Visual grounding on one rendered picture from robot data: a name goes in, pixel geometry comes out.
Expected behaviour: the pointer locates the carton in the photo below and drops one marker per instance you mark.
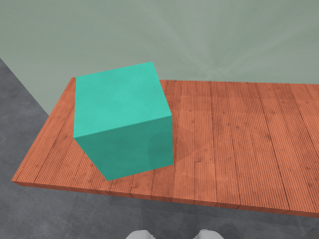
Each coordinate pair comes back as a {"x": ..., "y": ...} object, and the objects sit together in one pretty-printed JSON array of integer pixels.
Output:
[{"x": 122, "y": 121}]

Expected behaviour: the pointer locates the table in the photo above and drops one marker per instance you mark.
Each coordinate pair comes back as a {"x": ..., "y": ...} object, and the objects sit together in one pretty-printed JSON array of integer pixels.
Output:
[{"x": 238, "y": 145}]

